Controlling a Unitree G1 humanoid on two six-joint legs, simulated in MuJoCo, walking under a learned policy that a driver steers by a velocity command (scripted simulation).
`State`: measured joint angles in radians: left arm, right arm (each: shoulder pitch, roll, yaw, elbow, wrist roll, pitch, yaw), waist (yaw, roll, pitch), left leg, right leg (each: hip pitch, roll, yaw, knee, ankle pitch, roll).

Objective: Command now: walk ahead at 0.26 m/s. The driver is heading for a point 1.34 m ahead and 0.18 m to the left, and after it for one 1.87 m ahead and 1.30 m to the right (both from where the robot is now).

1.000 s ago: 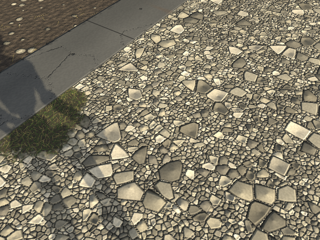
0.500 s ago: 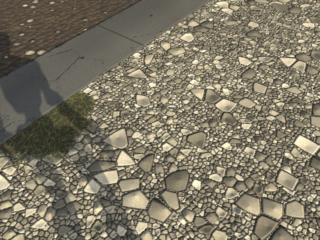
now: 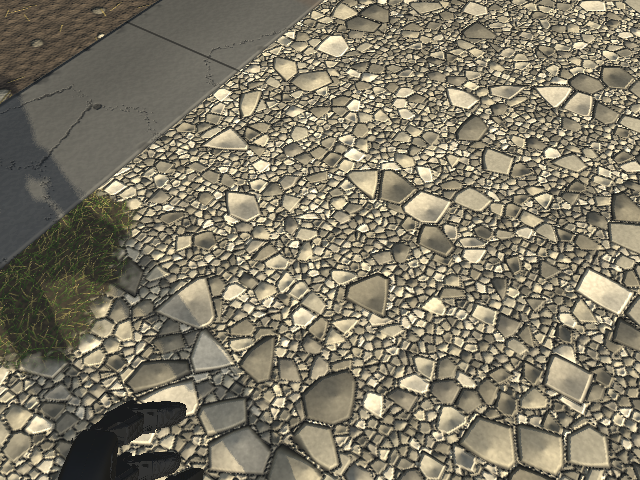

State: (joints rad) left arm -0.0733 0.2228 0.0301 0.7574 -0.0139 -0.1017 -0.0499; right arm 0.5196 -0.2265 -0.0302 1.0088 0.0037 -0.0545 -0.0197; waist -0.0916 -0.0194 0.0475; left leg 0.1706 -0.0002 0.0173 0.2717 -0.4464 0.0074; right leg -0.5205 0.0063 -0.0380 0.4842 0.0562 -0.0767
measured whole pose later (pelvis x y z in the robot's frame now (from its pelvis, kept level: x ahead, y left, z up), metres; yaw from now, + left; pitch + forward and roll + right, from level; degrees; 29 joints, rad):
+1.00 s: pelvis +0.39 -0.03 +0.00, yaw -1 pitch +2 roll +0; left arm -0.03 0.25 0.05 0.87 -0.02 -0.09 -0.04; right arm 0.44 -0.23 -0.05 1.02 0.01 -0.06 -0.02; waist -0.06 0.01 0.05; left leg -0.07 0.04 -0.02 0.81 -0.51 0.00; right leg -0.48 0.02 -0.06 0.57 -0.13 -0.06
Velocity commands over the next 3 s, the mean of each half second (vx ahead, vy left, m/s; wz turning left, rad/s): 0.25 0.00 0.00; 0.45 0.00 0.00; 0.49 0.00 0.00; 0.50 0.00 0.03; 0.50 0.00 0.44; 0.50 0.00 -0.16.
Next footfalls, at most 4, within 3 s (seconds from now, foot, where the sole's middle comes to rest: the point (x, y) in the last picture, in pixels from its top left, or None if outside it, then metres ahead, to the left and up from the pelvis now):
0.48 left None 0.20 0.12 -0.76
0.94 right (368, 433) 0.53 -0.13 -0.76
1.48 left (252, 308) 0.85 0.10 -0.76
2.04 right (341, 206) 1.15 -0.15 -0.76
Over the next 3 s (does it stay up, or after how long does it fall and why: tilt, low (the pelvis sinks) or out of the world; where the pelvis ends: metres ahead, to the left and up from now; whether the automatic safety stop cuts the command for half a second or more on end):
stays up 1.48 0.08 0.02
